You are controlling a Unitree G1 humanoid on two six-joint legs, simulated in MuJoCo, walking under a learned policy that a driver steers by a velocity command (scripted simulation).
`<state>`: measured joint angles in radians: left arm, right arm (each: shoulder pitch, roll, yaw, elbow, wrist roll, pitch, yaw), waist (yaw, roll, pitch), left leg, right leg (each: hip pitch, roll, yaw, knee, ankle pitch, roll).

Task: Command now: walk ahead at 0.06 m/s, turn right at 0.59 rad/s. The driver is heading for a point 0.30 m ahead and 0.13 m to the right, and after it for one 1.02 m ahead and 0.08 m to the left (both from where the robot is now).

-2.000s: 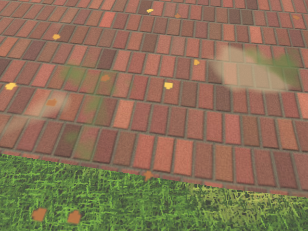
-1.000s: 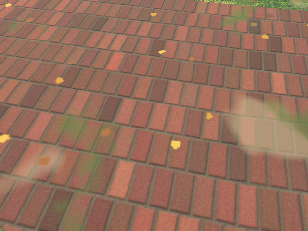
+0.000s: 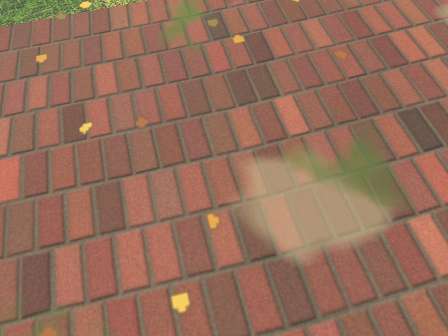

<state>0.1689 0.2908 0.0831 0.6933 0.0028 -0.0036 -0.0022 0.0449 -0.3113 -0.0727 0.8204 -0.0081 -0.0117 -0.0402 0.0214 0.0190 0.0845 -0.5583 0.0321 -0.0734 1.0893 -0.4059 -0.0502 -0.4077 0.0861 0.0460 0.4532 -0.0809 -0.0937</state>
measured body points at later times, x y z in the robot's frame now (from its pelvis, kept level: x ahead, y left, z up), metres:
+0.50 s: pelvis +0.07 +0.05 +0.01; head +0.09 +0.06 +0.46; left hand +0.31 +0.28 -0.09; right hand +0.07 -0.26 -0.09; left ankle +0.09 +0.17 -0.73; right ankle +0.05 -0.09 -0.65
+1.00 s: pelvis +0.17 -0.08 +0.01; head +0.19 -0.11 +0.46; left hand +0.40 +0.11 -0.08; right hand +0.15 -0.38 -0.12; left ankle +0.24 +0.05 -0.67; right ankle +0.13 -0.16 -0.73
